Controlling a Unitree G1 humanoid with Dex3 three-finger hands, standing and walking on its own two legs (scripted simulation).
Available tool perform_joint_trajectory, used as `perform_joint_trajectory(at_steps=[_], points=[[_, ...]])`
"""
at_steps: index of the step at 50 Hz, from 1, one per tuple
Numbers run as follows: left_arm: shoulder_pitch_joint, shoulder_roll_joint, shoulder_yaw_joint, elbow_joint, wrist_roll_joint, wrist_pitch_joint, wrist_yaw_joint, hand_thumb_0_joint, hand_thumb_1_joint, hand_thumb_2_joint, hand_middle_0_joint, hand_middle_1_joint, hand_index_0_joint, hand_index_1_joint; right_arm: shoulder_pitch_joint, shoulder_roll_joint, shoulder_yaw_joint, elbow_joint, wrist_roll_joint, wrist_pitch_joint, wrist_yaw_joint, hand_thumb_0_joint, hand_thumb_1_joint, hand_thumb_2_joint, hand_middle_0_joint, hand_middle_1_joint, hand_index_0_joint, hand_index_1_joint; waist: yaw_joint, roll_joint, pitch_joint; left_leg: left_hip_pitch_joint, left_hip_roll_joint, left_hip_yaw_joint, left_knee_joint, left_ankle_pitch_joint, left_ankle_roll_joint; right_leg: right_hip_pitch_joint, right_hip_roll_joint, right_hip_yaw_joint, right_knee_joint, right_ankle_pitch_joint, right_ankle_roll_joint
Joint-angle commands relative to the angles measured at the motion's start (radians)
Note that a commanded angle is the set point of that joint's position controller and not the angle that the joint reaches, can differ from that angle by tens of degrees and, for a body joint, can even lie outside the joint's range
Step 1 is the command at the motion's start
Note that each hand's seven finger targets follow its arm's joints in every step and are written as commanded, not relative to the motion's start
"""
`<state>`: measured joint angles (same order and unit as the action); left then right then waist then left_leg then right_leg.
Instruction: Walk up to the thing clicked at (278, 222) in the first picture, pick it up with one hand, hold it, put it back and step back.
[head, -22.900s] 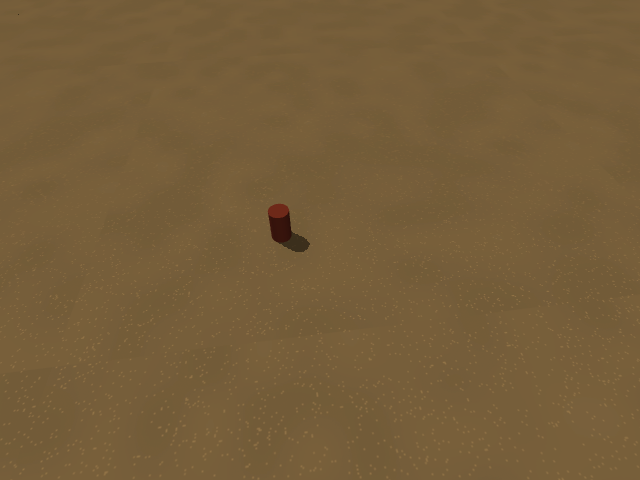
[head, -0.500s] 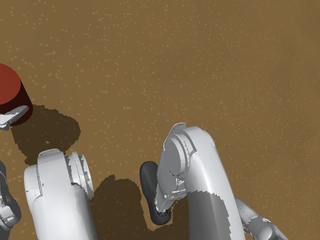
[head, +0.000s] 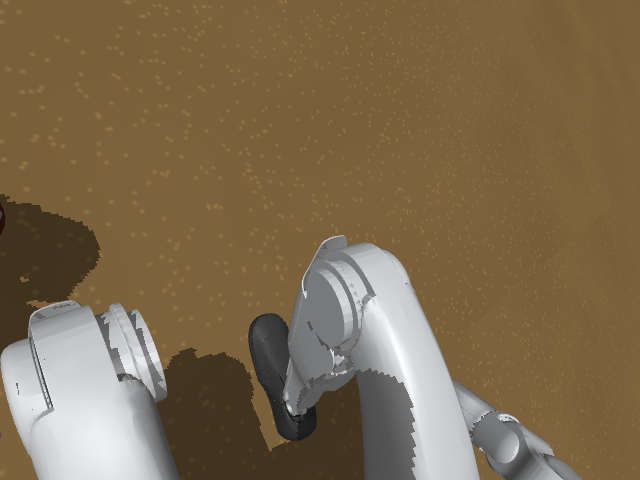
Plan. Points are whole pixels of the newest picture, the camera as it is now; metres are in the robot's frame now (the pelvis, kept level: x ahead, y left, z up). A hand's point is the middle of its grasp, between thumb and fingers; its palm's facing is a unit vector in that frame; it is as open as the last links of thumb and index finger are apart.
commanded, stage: lower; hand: left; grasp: from the side
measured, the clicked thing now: out of the picture +0.46 +0.28 -0.20
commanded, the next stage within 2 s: loosen in 0.42 s
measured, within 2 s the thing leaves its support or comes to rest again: neither
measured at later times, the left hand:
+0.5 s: hand out of the picture +0.45 +0.28 -0.19, palm faces +0.37 -0.93 +0.00, open 11.8 cm
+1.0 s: hand out of the picture +0.46 +0.28 -0.18, palm faces +0.37 -0.93 +0.02, open 14.3 cm
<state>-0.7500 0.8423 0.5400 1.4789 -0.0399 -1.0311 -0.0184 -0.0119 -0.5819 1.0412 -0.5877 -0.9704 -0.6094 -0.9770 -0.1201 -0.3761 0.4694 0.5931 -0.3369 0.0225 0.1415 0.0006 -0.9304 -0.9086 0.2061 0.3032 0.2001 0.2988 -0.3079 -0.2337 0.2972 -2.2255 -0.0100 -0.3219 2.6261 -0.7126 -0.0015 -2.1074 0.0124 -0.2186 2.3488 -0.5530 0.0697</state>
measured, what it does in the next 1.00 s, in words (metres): stands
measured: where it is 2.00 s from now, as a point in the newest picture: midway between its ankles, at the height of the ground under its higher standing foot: (214, 446)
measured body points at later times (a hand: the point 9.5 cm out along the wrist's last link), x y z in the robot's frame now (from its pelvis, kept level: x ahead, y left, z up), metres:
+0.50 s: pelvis +0.00 +0.01 +0.00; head +0.25 +0.19 +0.32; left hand +0.43 +0.33 -0.18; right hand +0.14 -0.25 -0.03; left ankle +0.08 +0.12 -0.26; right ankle +0.15 -0.13 -0.26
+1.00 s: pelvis +0.00 +0.01 +0.00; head +0.24 +0.19 +0.32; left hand +0.43 +0.33 -0.17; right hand +0.14 -0.25 -0.03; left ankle +0.08 +0.12 -0.26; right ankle +0.15 -0.12 -0.26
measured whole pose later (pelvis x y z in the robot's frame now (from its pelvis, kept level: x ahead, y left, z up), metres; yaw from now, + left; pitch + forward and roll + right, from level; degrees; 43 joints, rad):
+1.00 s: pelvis +0.00 +0.01 +0.00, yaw -2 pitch +14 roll -20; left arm -0.76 0.90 0.50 1.52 -0.07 -1.10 0.01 -0.01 -0.51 0.36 -0.51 -0.46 -0.51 -0.45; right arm -0.16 -0.38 0.54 0.55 -0.36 0.03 0.14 0.00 -0.93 -0.90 0.21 0.30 0.20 0.30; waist -0.31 -0.28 0.33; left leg -2.20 0.00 -0.37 2.64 -0.72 0.02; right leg -2.07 0.04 -0.25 2.32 -0.54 0.08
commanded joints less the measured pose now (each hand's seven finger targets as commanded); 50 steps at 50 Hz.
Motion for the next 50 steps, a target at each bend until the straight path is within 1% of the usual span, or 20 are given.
perform_joint_trajectory(at_steps=[1, 5, 8, 9, 12, 17, 18, 24, 26, 27, 29, 32, 34, 35, 36, 38, 41, 44, 46, 50], points=[[-0.298, 0.241, 0.012, -0.200, -0.008, -0.129, 0.016, 0.000, 0.054, 1.253, -1.202, -1.384, -1.216, -1.388, 0.063, -0.359, -0.096, -0.008, -0.011, 0.013, -0.021, 0.000, -0.918, -0.909, 0.200, 0.300, 0.200, 0.300, -0.102, 0.591, -0.638, 0.429, 0.061, 0.061, -0.340, 0.152, -0.028, 0.338, 0.045, -0.093, -0.129, 0.149, -0.069], [-0.281, 0.223, 0.004, -0.191, -0.009, -0.137, 0.024, 0.000, 0.065, 1.254, -1.185, -1.373, -1.200, -1.376, 0.061, -0.362, -0.088, -0.008, -0.019, 0.014, -0.021, 0.000, -0.914, -0.909, 0.200, 0.300, 0.200, 0.300, -0.107, 0.606, -0.643, 0.467, 0.064, 0.052, -0.341, 0.192, -0.034, 0.346, 0.048, -0.103, -0.124, 0.183, -0.068], [-0.286, 0.241, 0.001, -0.186, -0.003, -0.138, 0.029, 0.000, 0.100, 1.275, -1.209, -1.393, -1.222, -1.396, 0.060, -0.364, -0.082, -0.009, -0.020, 0.016, -0.021, 0.000, -0.913, -0.908, 0.200, 0.300, 0.199, 0.300, -0.113, 0.601, -0.634, 0.454, 0.065, 0.046, -0.342, 0.191, -0.033, 0.356, 0.050, -0.108, -0.127, 0.182, -0.067], [-0.280, 0.242, -0.004, -0.182, -0.002, -0.139, 0.029, 0.000, 0.087, 1.263, -1.202, -1.380, -1.214, -1.385, 0.044, -0.362, -0.080, -0.013, -0.020, 0.017, -0.022, 0.000, -0.915, -0.909, 0.200, 0.300, 0.199, 0.300, -0.105, 0.592, -0.619, 0.441, 0.065, 0.050, -0.338, 0.176, -0.031, 0.346, 0.052, -0.108, -0.128, 0.173, -0.068], [-0.283, 0.232, -0.011, -0.175, -0.002, -0.141, 0.033, 0.000, 0.102, 1.275, -1.218, -1.396, -1.231, -1.399, 0.046, -0.368, -0.076, -0.015, -0.024, 0.021, -0.022, 0.000, -0.914, -0.908, 0.200, 0.300, 0.199, 0.300, -0.119, 0.596, -0.611, 0.452, 0.068, 0.037, -0.346, 0.177, -0.034, 0.338, 0.052, -0.118, -0.127, 0.171, -0.066], [-0.277, 0.228, -0.021, -0.160, 0.002, -0.144, 0.043, 0.000, 0.094, 1.280, -1.224, -1.402, -1.239, -1.406, 0.032, -0.370, -0.071, -0.020, -0.028, 0.022, -0.021, 0.000, -0.910, -0.907, 0.200, 0.300, 0.200, 0.300, -0.125, 0.594, -0.588, 0.462, 0.073, 0.029, -0.344, 0.176, -0.035, 0.327, 0.053, -0.119, -0.126, 0.171, -0.066], [-0.291, 0.242, -0.017, -0.171, 0.002, -0.146, 0.046, 0.000, 0.095, 1.283, -1.244, -1.414, -1.258, -1.418, 0.039, -0.374, -0.070, -0.018, -0.028, 0.021, -0.022, 0.000, -0.911, -0.907, 0.200, 0.300, 0.199, 0.300, -0.129, 0.600, -0.591, 0.462, 0.073, 0.026, -0.346, 0.168, -0.035, 0.330, 0.055, -0.122, -0.128, 0.167, -0.066], [-0.286, 0.246, -0.017, -0.160, -0.003, -0.161, 0.057, 0.000, 0.089, 1.274, -1.217, -1.387, -1.229, -1.394, 0.033, -0.369, -0.058, -0.022, -0.033, 0.021, -0.020, 0.000, -0.910, -0.907, 0.200, 0.300, 0.199, 0.300, -0.128, 0.594, -0.593, 0.457, 0.073, 0.027, -0.336, 0.182, -0.032, 0.353, 0.061, -0.122, -0.132, 0.178, -0.065], [-0.284, 0.248, -0.026, -0.139, 0.002, -0.161, 0.055, 0.000, 0.115, 1.270, -1.217, -1.383, -1.229, -1.388, 0.025, -0.375, -0.055, -0.026, -0.032, 0.020, -0.020, 0.000, -0.908, -0.907, 0.200, 0.300, 0.200, 0.300, -0.136, 0.591, -0.568, 0.449, 0.076, 0.019, -0.344, 0.158, -0.032, 0.330, 0.060, -0.127, -0.130, 0.159, -0.067], [-0.280, 0.242, -0.029, -0.132, 0.002, -0.164, 0.056, 0.000, 0.092, 1.190, -1.269, -1.344, -1.282, -1.346, 0.023, -0.375, -0.053, -0.028, -0.034, 0.021, -0.020, 0.000, -0.922, -0.905, 0.200, 0.300, 0.200, 0.300, -0.141, 0.580, -0.560, 0.440, 0.075, 0.016, -0.345, 0.152, -0.031, 0.333, 0.060, -0.132, -0.132, 0.159, -0.064], [-0.289, 0.251, -0.026, -0.146, 0.000, -0.167, 0.055, 0.000, -0.051, 1.030, -1.129, -1.184, -1.153, -1.186, 0.021, -0.380, -0.053, -0.028, -0.033, 0.021, -0.021, 0.000, -0.927, -0.900, 0.201, 0.300, 0.200, 0.300, -0.139, 0.591, -0.554, 0.450, 0.078, 0.013, -0.349, 0.152, -0.033, 0.325, 0.058, -0.130, -0.130, 0.157, -0.065], [-0.282, 0.242, -0.016, -0.160, -0.021, -0.174, 0.050, 0.000, -0.154, 0.790, -0.963, -0.944, -0.983, -0.946, 0.020, -0.379, -0.052, -0.033, -0.033, 0.020, -0.020, 0.000, -0.927, -0.900, 0.201, 0.300, 0.200, 0.300, -0.129, 0.592, -0.578, 0.468, 0.077, 0.016, -0.340, 0.171, -0.034, 0.340, 0.061, -0.129, -0.131, 0.172, -0.065], [-0.277, 0.248, -0.015, -0.148, -0.028, -0.175, 0.046, 0.000, -0.213, 0.630, -0.892, -0.839, -0.912, -0.824, 0.018, -0.378, -0.047, -0.032, -0.033, 0.018, -0.021, 0.000, -0.929, -0.899, 0.201, 0.300, 0.200, 0.300, -0.129, 0.574, -0.579, 0.442, 0.074, 0.020, -0.331, 0.165, -0.028, 0.353, 0.066, -0.130, -0.135, 0.173, -0.064], [-0.271, 0.248, -0.015, -0.154, -0.030, -0.176, 0.043, 0.000, -0.238, 0.567, -0.859, -0.797, -0.875, -0.784, 0.020, -0.376, -0.047, -0.034, -0.032, 0.017, -0.022, 0.000, -0.929, -0.900, 0.201, 0.300, 0.200, 0.300, -0.130, 0.574, -0.587, 0.441, 0.075, 0.025, -0.327, 0.176, -0.026, 0.369, 0.066, -0.126, -0.139, 0.182, -0.064], [-0.274, 0.263, -0.007, -0.152, -0.030, -0.175, 0.044, 0.000, -0.318, 0.551, -0.779, -0.717, -0.795, -0.707, 0.029, -0.376, -0.046, -0.031, -0.032, 0.019, -0.022, 0.000, -0.927, -0.904, 0.201, 0.300, 0.200, 0.300, -0.129, 0.568, -0.592, 0.429, 0.072, 0.030, -0.324, 0.172, -0.025, 0.381, 0.067, -0.127, -0.143, 0.177, -0.063], [-0.255, 0.250, -0.018, -0.136, -0.025, -0.167, 0.036, 0.000, -0.387, 0.422, -0.627, -0.568, -0.635, -0.568, 0.022, -0.371, -0.047, -0.027, -0.031, 0.017, -0.024, 0.000, -0.928, -0.904, 0.201, 0.301, 0.200, 0.301, -0.124, 0.575, -0.567, 0.429, 0.075, 0.032, -0.328, 0.172, -0.026, 0.362, 0.067, -0.125, -0.140, 0.174, -0.065], [-0.257, 0.236, -0.032, -0.112, -0.023, -0.159, 0.033, 0.000, -0.464, 0.295, -0.524, -0.429, -0.524, -0.430, 0.020, -0.381, -0.048, -0.031, -0.030, 0.023, -0.027, 0.000, -0.931, -0.905, 0.201, 0.301, 0.200, 0.301, -0.138, 0.578, -0.545, 0.438, 0.078, 0.015, -0.344, 0.165, -0.032, 0.334, 0.065, -0.140, -0.134, 0.169, -0.066], [-0.242, 0.234, -0.031, -0.102, -0.024, -0.150, 0.033, 0.000, -0.526, 0.251, -0.449, -0.356, -0.444, -0.362, 0.016, -0.377, -0.047, -0.040, -0.027, 0.029, -0.026, 0.000, -0.928, -0.906, 0.201, 0.301, 0.201, 0.301, -0.126, 0.549, -0.532, 0.414, 0.076, 0.018, -0.346, 0.133, -0.026, 0.329, 0.067, -0.138, -0.146, 0.143, -0.067], [-0.232, 0.214, -0.033, -0.098, -0.030, -0.146, 0.029, 0.000, -0.527, 0.239, -0.417, -0.324, -0.412, -0.331, 0.016, -0.377, -0.047, -0.044, -0.026, 0.030, -0.026, 0.000, -0.926, -0.905, 0.201, 0.301, 0.201, 0.301, -0.130, 0.534, -0.521, 0.407, 0.077, 0.017, -0.347, 0.127, -0.025, 0.330, 0.065, -0.139, -0.148, 0.140, -0.064], [-0.251, 0.222, -0.038, -0.101, -0.028, -0.148, 0.030, 0.000, -0.530, 0.176, -0.331, -0.233, -0.326, -0.238, 0.016, -0.378, -0.047, -0.045, -0.025, 0.028, -0.026, 0.000, -0.927, -0.906, 0.201, 0.301, 0.201, 0.301, -0.133, 0.541, -0.525, 0.415, 0.079, 0.008, -0.353, 0.130, -0.026, 0.320, 0.065, -0.142, -0.141, 0.142, -0.066]])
